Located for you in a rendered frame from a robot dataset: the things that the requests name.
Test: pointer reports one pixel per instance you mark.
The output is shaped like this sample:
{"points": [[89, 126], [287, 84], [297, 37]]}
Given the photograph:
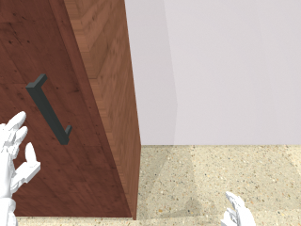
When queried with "robot left forearm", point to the robot left forearm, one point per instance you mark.
{"points": [[7, 207]]}

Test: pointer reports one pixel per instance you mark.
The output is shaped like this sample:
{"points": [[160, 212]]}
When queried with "robot right hand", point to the robot right hand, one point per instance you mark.
{"points": [[242, 216]]}

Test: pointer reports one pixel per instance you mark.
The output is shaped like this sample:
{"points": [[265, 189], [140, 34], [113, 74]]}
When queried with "robot left hand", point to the robot left hand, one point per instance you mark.
{"points": [[10, 139]]}

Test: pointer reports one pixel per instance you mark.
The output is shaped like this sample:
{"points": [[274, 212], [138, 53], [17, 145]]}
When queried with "handle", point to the handle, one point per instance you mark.
{"points": [[39, 98]]}

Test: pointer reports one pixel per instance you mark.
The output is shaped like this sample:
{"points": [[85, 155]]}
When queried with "wardrobe door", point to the wardrobe door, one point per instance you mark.
{"points": [[76, 180]]}

